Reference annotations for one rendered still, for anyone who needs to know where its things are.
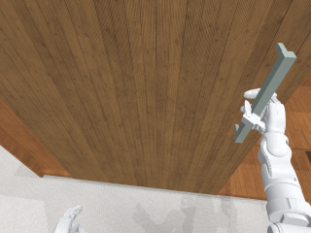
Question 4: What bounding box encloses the robot left hand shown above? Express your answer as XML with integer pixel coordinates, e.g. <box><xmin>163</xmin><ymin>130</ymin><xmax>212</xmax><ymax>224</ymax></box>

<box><xmin>52</xmin><ymin>205</ymin><xmax>85</xmax><ymax>233</ymax></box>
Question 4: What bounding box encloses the right robot upper arm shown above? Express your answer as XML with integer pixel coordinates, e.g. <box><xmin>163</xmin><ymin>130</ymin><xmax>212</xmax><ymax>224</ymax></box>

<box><xmin>267</xmin><ymin>222</ymin><xmax>311</xmax><ymax>233</ymax></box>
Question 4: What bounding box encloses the wardrobe door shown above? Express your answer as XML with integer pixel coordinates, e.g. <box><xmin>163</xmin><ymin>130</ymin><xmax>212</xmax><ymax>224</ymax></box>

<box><xmin>0</xmin><ymin>98</ymin><xmax>66</xmax><ymax>171</ymax></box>
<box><xmin>0</xmin><ymin>0</ymin><xmax>311</xmax><ymax>195</ymax></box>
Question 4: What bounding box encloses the robot right forearm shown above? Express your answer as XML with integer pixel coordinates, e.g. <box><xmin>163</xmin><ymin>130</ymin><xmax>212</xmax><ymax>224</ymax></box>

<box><xmin>258</xmin><ymin>132</ymin><xmax>311</xmax><ymax>227</ymax></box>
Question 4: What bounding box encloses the robot right hand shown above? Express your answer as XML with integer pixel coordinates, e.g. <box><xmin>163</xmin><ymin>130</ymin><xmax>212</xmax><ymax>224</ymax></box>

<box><xmin>240</xmin><ymin>88</ymin><xmax>286</xmax><ymax>136</ymax></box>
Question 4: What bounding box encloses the handle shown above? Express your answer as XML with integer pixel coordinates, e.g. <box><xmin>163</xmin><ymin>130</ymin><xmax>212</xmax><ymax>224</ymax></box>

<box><xmin>233</xmin><ymin>43</ymin><xmax>297</xmax><ymax>144</ymax></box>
